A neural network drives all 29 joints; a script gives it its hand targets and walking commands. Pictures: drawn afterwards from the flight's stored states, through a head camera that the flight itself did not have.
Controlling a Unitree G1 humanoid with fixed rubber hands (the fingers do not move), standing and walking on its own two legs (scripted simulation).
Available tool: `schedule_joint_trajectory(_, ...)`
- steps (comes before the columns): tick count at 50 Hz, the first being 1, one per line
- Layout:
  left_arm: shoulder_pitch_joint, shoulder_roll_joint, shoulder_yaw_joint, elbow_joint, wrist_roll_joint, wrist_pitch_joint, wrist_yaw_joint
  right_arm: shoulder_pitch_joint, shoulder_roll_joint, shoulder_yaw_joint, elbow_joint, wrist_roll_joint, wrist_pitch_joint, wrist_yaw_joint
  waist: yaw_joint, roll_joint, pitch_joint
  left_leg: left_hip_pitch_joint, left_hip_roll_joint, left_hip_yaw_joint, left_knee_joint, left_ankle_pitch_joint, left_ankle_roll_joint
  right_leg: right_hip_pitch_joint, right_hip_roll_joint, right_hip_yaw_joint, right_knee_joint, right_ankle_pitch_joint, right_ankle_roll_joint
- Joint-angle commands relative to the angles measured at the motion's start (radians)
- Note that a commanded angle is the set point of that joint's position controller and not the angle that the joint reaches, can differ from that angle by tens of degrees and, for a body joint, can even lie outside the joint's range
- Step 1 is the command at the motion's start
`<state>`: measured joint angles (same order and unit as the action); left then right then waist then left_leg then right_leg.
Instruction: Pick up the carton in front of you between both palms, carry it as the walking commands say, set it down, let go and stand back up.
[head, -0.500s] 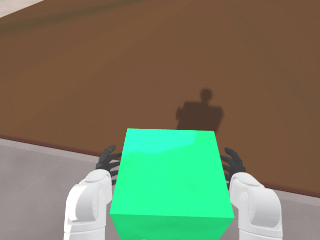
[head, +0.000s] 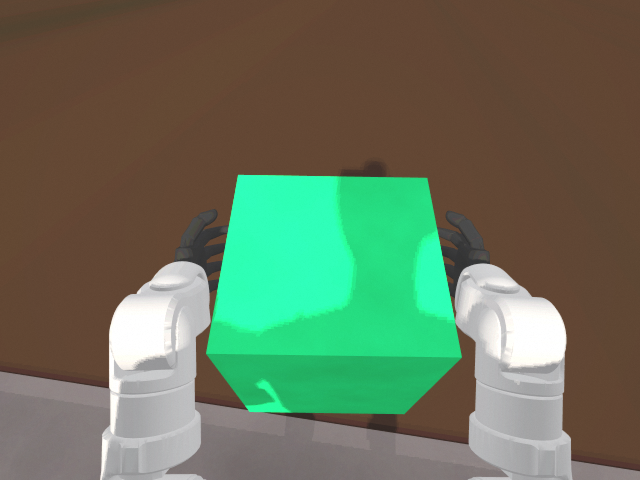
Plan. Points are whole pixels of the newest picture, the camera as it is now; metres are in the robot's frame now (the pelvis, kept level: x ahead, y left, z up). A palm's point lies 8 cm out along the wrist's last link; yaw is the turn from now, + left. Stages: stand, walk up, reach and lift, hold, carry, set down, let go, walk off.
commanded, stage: carry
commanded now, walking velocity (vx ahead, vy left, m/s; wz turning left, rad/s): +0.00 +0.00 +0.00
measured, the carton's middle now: (329, 306) +0.33 +0.00 +0.07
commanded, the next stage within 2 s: none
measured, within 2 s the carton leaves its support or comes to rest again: neither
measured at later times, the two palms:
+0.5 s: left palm (224, 127) +0.60 +0.16 +0.15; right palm (414, 128) +0.61 -0.14 +0.15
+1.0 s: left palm (207, 111) +0.68 +0.20 +0.14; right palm (382, 116) +0.68 -0.10 +0.13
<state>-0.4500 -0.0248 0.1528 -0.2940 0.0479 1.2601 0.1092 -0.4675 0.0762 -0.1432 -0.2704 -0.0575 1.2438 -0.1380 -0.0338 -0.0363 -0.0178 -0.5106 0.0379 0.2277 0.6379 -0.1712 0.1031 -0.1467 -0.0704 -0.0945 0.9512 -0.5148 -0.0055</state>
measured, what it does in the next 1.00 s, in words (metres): walks ahead: right foot, then left foot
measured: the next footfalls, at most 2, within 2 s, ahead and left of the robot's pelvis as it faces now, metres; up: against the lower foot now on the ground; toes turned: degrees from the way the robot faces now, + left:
right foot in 0.32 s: +0.28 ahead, -0.10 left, +0.00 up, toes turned -4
left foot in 0.80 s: +0.34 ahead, +0.12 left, +0.00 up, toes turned +7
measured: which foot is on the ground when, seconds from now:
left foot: down 0.00-0.68, up 0.70-0.78, down 0.80-1.00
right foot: up 0.00-0.30, down 0.32-1.00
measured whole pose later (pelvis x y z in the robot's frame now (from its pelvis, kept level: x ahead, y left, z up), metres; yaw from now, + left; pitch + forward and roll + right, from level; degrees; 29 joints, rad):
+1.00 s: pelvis +0.31 +0.03 +0.03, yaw +2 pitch +5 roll -1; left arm -0.68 -0.02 0.22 0.03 0.05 1.21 0.13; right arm -0.64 0.06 -0.25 -0.01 -0.09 1.20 -0.12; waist 0.00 0.02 0.04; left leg -0.23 -0.02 0.05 0.46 -0.29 0.08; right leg -0.38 0.01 -0.08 0.59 -0.31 -0.01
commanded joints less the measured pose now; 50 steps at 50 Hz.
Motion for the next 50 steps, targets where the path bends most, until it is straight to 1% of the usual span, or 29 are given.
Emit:
schedule_joint_trajectory(1,-0.755,-0.751,-0.642,-0.009,-0.419,0.032,-0.185,-0.697,0.700,0.631,-0.023,0.450,0.042,0.222,-0.028,0.224,-0.454,0.718,0.334,-0.546,-0.254,0.442,0.157,-0.505,0.050,0.100,0.460,0.013,-0.044)
schedule_joint_trajectory(2,-0.813,-0.782,-0.632,0.013,-0.425,0.035,-0.183,-0.771,0.742,0.626,-0.015,0.468,0.045,0.224,-0.014,0.128,-0.446,0.663,0.310,-0.436,-0.238,0.539,0.120,-0.493,0.012,0.108,0.386,0.067,-0.048)
schedule_joint_trajectory(4,-0.922,-0.842,-0.612,0.063,-0.429,0.041,-0.181,-0.908,0.815,0.621,0.001,0.501,0.047,0.230,0.002,0.125,-0.474,0.616,0.271,-0.314,-0.250,0.572,0.081,-0.441,-0.008,0.096,0.242,0.121,-0.032)
schedule_joint_trajectory(6,-1.006,-0.891,-0.600,0.097,-0.435,0.046,-0.176,-1.005,0.849,0.600,0.014,0.513,0.052,0.231,0.005,0.132,-0.490,0.602,0.245,-0.237,-0.233,0.658,0.079,-0.407,0.004,0.074,0.088,0.128,-0.019)
schedule_joint_trajectory(10,-1.088,-0.929,-0.553,0.167,-0.423,0.062,-0.160,-1.083,0.856,0.528,0.084,0.480,0.078,0.227,-0.003,0.182,-0.513,0.628,0.204,-0.138,-0.157,0.845,0.088,-0.366,0.066,0.005,-0.164,0.248,-0.017)
schedule_joint_trajectory(14,-1.120,-0.959,-0.512,0.225,-0.400,0.078,-0.167,-1.090,0.870,0.477,0.167,0.423,0.097,0.224,-0.004,0.189,-0.519,0.631,0.137,-0.071,-0.035,0.762,0.042,-0.250,0.096,-0.050,-0.444,0.497,-0.017)
schedule_joint_trajectory(15,-1.122,-0.968,-0.505,0.240,-0.394,0.081,-0.175,-1.090,0.878,0.473,0.189,0.409,0.099,0.225,0.012,0.154,-0.510,0.573,0.117,-0.060,0.010,0.679,0.014,-0.147,0.085,-0.053,-0.571,0.648,-0.020)
schedule_joint_trajectory(16,-1.120,-0.969,-0.497,0.257,-0.390,0.083,-0.184,-1.093,0.884,0.472,0.211,0.398,0.098,0.224,0.033,0.110,-0.520,0.451,0.100,-0.087,0.039,0.488,-0.028,0.019,0.003,0.015,-0.586,0.863,-0.042)
schedule_joint_trajectory(17,-1.119,-0.964,-0.491,0.277,-0.385,0.081,-0.192,-1.103,0.899,0.476,0.222,0.395,0.101,0.225,0.041,-0.029,-0.591,0.269,0.051,-0.098,0.115,0.158,-0.080,0.257,-0.175,0.185,-0.406,1.459,-0.125)
schedule_joint_trajectory(18,-1.103,-0.971,-0.482,0.304,-0.372,0.076,-0.195,-1.110,0.921,0.475,0.229,0.399,0.104,0.225,0.047,-0.144,-0.646,0.148,0.010,-0.152,0.117,-0.131,-0.097,0.410,-0.250,0.272,-0.346,1.684,-0.220)
schedule_joint_trajectory(19,-1.087,-0.987,-0.477,0.305,-0.372,0.069,-0.198,-1.127,0.943,0.487,0.224,0.406,0.101,0.225,0.063,-0.202,-0.638,0.053,-0.010,-0.164,0.108,-0.335,-0.101,0.474,-0.258,0.292,-0.364,1.672,-0.248)
schedule_joint_trajectory(22,-1.144,-1.027,-0.487,0.195,-0.386,0.054,-0.197,-1.171,0.996,0.505,0.168,0.421,0.080,0.218,0.074,-0.147,-0.630,0.081,-0.031,-0.167,-0.073,-0.230,-0.102,0.493,-0.188,0.204,-0.350,1.586,-0.184)
schedule_joint_trajectory(25,-1.174,-1.006,-0.526,0.058,-0.392,0.040,-0.181,-1.148,0.985,0.508,0.080,0.407,0.063,0.203,0.052,-0.087,-0.664,0.324,0.001,-0.164,-0.208,0.087,-0.098,0.327,-0.133,0.139,-0.334,1.339,-0.128)
schedule_joint_trajectory(27,-1.169,-0.972,-0.552,0.015,-0.391,0.041,-0.170,-1.121,0.943,0.522,0.065,0.386,0.058,0.196,0.042,0.079,-0.696,0.527,0.096,-0.228,-0.019,0.687,-0.058,0.104,-0.063,0.077,-0.293,1.003,-0.087)
schedule_joint_trajectory(28,-1.144,-0.953,-0.562,0.017,-0.384,0.040,-0.165,-1.080,0.928,0.529,0.075,0.383,0.059,0.195,0.030,0.125,-0.696,0.591,0.121,-0.246,0.009,0.862,-0.039,0.014,-0.031,0.055,-0.278,0.863,-0.069)
schedule_joint_trajectory(30,-1.104,-0.940,-0.583,0.036,-0.373,0.038,-0.165,-1.028,0.920,0.550,0.082,0.385,0.054,0.202,0.021,0.163,-0.670,0.647,0.134,-0.258,0.032,0.998,-0.018,-0.077,0.020,0.021,-0.343,0.677,-0.048)
schedule_joint_trajectory(31,-1.089,-0.947,-0.592,0.058,-0.372,0.036,-0.170,-1.021,0.923,0.562,0.085,0.387,0.051,0.207,0.024,0.162,-0.653,0.631,0.122,-0.246,0.045,0.994,-0.025,-0.061,0.033,0.012,-0.388,0.682,-0.049)
schedule_joint_trajectory(33,-1.050,-0.969,-0.607,0.122,-0.376,0.031,-0.186,-1.009,0.934,0.583,0.109,0.388,0.043,0.219,0.051,0.079,-0.645,0.448,0.064,-0.199,0.102,0.787,-0.062,0.151,0.006,0.038,-0.431,0.986,-0.081)
schedule_joint_trajectory(34,-1.014,-0.985,-0.611,0.160,-0.379,0.026,-0.195,-0.997,0.942,0.589,0.130,0.387,0.037,0.224,0.070,-0.015,-0.647,0.250,0.018,-0.164,0.121,0.458,-0.083,0.348,-0.054,0.097,-0.393,1.319,-0.123)
schedule_joint_trajectory(35,-0.988,-1.008,-0.615,0.198,-0.382,0.018,-0.204,-0.975,0.965,0.592,0.155,0.380,0.030,0.230,0.079,-0.147,-0.628,0.009,-0.035,-0.150,0.091,-0.114,-0.094,0.552,-0.149,0.198,-0.340,1.660,-0.190)
schedule_joint_trajectory(36,-0.959,-1.031,-0.616,0.231,-0.382,0.009,-0.215,-0.960,0.980,0.587,0.180,0.371,0.022,0.235,0.092,-0.180,-0.602,-0.112,-0.043,-0.179,0.006,-0.319,-0.102,0.653,-0.197,0.234,-0.326,1.742,-0.227)
schedule_joint_trajectory(38,-0.957,-1.061,-0.629,0.244,-0.389,-0.016,-0.227,-0.943,1.007,0.588,0.214,0.362,0.003,0.243,0.095,-0.115,-0.586,0.029,-0.045,-0.170,-0.230,-0.137,-0.105,0.559,-0.160,0.176,-0.314,1.555,-0.184)
schedule_joint_trajectory(39,-0.965,-1.076,-0.637,0.235,-0.396,-0.030,-0.230,-0.937,1.021,0.589,0.216,0.362,-0.007,0.249,0.074,-0.084,-0.579,0.210,-0.030,-0.158,-0.368,0.096,-0.104,0.411,-0.120,0.117,-0.307,1.363,-0.136)
schedule_joint_trajectory(40,-0.972,-1.094,-0.645,0.230,-0.399,-0.043,-0.231,-0.931,1.033,0.586,0.219,0.363,-0.015,0.257,0.041,-0.030,-0.581,0.463,0.020,-0.188,-0.373,0.396,-0.091,0.171,-0.070,0.081,-0.314,0.979,-0.081)
schedule_joint_trajectory(41,-0.979,-1.105,-0.650,0.232,-0.403,-0.048,-0.231,-0.927,1.030,0.583,0.240,0.359,-0.025,0.262,0.027,0.155,-0.579,0.737,0.167,-0.302,-0.153,1.142,-0.041,-0.133,0.005,0.015,-0.275,0.458,-0.027)
schedule_joint_trajectory(42,-0.994,-1.121,-0.662,0.242,-0.409,-0.051,-0.231,-0.900,1.023,0.587,0.264,0.355,-0.034,0.266,0.005,0.294,-0.567,0.891,0.244,-0.357,-0.072,1.459,0.043,-0.321,0.065,0.014,-0.280,0.052,-0.007)
schedule_joint_trajectory(43,-0.996,-1.123,-0.667,0.244,-0.408,-0.059,-0.229,-0.891,1.029,0.592,0.265,0.362,-0.041,0.270,-0.012,0.301,-0.556,0.948,0.255,-0.366,-0.065,1.464,0.070,-0.402,0.073,0.019,-0.260,0.011,-0.007)
schedule_joint_trajectory(47,-0.970,-1.117,-0.660,0.240,-0.419,-0.081,-0.221,-0.934,1.030,0.619,0.173,0.405,-0.063,0.264,-0.009,0.201,-0.534,0.874,0.213,-0.321,-0.079,1.236,0.062,-0.386,0.082,0.024,-0.287,0.120,-0.005)
schedule_joint_trajectory(50,-0.956,-1.091,-0.652,0.212,-0.429,-0.077,-0.213,-0.974,1.009,0.641,0.107,0.430,-0.063,0.251,0.008,0.153,-0.538,0.688,0.154,-0.239,-0.070,1.010,0.044,-0.163,0.091,-0.018,-0.476,0.355,-0.010)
